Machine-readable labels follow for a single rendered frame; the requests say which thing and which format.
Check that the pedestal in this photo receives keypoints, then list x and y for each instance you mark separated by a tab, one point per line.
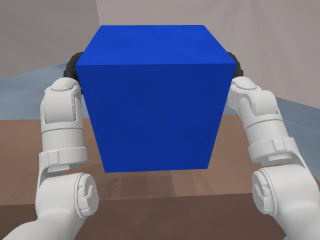
191	204

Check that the right robot upper arm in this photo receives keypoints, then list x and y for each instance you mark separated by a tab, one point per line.
288	193

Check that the right robot forearm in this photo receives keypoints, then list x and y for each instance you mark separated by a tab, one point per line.
269	142

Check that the left robot upper arm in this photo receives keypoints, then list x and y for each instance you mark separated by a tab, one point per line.
63	204

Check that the carton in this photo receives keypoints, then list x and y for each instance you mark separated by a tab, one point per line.
155	95

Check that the left robot forearm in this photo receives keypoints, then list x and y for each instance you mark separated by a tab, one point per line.
62	130

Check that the left robot hand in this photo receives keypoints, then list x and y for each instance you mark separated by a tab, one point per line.
70	71

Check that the right robot hand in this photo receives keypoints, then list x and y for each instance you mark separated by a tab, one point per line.
238	71

